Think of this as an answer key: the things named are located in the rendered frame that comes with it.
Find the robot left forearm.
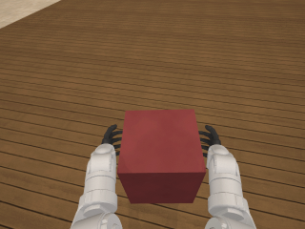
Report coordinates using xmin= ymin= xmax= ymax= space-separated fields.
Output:
xmin=70 ymin=143 xmax=118 ymax=229

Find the robot right forearm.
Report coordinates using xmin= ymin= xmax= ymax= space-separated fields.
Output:
xmin=206 ymin=144 xmax=256 ymax=229

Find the robot left hand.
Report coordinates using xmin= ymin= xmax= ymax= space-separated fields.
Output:
xmin=101 ymin=124 xmax=123 ymax=156

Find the robot right hand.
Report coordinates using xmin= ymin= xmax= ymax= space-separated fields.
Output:
xmin=198 ymin=125 xmax=221 ymax=157

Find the carton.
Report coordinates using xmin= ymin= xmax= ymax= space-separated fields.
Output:
xmin=117 ymin=109 xmax=207 ymax=204

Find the robot left upper arm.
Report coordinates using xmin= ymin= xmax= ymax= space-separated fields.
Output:
xmin=71 ymin=212 xmax=123 ymax=229

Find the robot right upper arm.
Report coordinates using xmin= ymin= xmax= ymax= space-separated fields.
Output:
xmin=205 ymin=215 xmax=254 ymax=229

